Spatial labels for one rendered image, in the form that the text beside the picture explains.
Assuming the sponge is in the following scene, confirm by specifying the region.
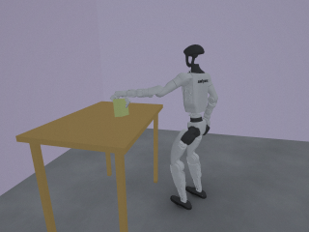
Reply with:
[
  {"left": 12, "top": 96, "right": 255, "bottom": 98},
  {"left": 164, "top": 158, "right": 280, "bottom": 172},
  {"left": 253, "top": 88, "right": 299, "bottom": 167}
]
[{"left": 113, "top": 98, "right": 129, "bottom": 117}]

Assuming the robot right hand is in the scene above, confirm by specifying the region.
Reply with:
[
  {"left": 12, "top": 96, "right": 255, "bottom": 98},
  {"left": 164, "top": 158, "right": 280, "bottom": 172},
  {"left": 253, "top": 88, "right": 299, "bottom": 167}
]
[{"left": 203, "top": 118, "right": 211, "bottom": 126}]

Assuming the robot left upper arm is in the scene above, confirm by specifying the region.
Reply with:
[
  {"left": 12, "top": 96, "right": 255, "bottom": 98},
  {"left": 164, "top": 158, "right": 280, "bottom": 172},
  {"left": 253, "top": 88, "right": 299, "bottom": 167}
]
[{"left": 155, "top": 72, "right": 193, "bottom": 98}]

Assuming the robot right forearm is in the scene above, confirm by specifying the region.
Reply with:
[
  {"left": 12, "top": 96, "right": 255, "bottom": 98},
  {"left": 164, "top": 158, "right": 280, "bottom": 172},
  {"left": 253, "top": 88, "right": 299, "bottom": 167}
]
[{"left": 203, "top": 101, "right": 217, "bottom": 121}]

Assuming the robot left shin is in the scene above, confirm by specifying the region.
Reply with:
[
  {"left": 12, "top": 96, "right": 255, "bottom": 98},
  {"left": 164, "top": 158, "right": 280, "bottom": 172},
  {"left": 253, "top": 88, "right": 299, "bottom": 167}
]
[{"left": 170, "top": 163, "right": 187, "bottom": 203}]

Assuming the table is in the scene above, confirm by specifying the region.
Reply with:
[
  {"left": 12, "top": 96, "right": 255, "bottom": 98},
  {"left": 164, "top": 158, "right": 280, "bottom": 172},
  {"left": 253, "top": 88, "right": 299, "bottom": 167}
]
[{"left": 15, "top": 101, "right": 163, "bottom": 232}]

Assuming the right robot thigh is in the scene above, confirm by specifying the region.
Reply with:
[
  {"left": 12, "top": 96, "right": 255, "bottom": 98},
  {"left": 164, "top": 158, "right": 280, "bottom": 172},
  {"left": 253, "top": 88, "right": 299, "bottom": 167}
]
[{"left": 186, "top": 125, "right": 210, "bottom": 164}]

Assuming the robot left hand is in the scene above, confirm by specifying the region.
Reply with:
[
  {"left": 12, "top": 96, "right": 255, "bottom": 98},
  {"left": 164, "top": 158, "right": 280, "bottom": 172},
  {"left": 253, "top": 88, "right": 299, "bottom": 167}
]
[{"left": 110, "top": 90, "right": 131, "bottom": 108}]

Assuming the robot right upper arm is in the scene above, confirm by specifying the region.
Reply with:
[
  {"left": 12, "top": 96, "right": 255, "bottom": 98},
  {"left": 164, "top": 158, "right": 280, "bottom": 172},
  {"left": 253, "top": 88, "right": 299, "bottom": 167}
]
[{"left": 206, "top": 72, "right": 218, "bottom": 103}]

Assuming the robot left forearm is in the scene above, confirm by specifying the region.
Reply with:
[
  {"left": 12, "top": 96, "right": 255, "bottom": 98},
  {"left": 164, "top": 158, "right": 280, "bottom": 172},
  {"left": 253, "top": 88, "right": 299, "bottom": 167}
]
[{"left": 126, "top": 85, "right": 163, "bottom": 98}]

